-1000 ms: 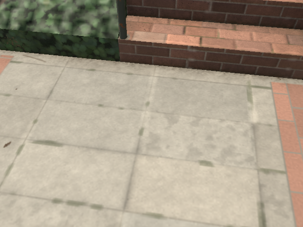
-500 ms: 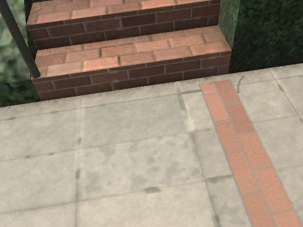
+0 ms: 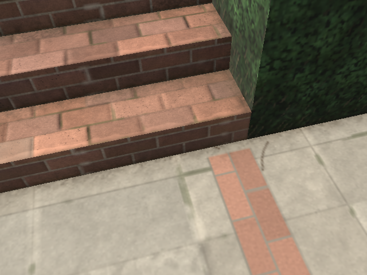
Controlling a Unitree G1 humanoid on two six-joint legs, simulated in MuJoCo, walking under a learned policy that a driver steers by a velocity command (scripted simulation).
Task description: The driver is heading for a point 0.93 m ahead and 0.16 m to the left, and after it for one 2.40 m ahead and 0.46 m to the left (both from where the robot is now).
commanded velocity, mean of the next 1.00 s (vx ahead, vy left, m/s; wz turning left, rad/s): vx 0.93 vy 0.00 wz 0.49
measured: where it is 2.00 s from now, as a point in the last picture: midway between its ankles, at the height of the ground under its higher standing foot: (99, 62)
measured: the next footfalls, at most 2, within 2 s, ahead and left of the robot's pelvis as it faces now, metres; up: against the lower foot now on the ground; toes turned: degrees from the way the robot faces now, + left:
right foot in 0.30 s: +0.50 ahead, -0.14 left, +0.00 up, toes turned +17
left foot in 0.72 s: +0.76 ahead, +0.24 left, +0.00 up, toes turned +38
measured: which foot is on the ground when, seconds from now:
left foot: down 0.00-0.30, up 0.32-0.70, down 0.72-1.00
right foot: up 0.00-0.28, down 0.30-0.70, up 0.72-1.00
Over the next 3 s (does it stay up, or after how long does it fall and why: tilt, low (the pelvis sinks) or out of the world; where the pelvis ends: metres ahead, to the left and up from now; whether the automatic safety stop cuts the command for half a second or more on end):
stays up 1.31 0.31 0.37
